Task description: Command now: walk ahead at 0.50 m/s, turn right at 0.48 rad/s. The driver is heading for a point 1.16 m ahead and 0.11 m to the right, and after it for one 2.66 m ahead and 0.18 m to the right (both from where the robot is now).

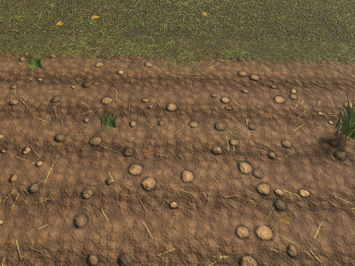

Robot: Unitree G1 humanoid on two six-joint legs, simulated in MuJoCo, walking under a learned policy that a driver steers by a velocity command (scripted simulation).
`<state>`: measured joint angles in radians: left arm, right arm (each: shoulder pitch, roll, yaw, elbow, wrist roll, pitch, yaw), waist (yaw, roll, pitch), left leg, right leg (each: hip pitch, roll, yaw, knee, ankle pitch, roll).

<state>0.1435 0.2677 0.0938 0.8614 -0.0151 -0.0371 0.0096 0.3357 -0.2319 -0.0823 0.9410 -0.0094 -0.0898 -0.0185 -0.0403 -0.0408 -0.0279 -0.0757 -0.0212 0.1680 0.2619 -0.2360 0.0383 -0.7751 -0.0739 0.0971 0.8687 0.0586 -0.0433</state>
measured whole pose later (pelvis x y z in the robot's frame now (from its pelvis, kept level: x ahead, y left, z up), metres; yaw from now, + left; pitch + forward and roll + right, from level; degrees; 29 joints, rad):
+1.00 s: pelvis +0.58 -0.07 +0.00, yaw -2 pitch +3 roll -1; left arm 0.08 0.27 0.07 0.71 0.02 -0.09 0.02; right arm 0.32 -0.25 -0.06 0.80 0.02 -0.07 0.01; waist -0.05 -0.02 0.03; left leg -0.20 -0.12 -0.11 0.34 -0.17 0.11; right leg -0.67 -0.08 0.10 0.83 -0.13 0.04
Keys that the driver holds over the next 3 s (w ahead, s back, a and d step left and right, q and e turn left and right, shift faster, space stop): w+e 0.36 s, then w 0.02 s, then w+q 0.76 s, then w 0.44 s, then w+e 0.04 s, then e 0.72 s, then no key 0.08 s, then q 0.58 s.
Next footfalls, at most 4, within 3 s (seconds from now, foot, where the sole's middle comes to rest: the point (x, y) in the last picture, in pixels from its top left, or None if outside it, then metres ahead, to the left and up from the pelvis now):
0.20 right None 0.27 -0.15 -0.78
0.72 left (179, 239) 0.61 -0.02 -0.78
1.22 right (219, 178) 0.89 -0.21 -0.78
1.70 left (154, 143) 1.10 0.09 -0.78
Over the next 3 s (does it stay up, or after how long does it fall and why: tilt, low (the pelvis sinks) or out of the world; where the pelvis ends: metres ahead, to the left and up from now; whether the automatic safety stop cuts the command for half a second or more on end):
stays up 1.08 -0.04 -0.01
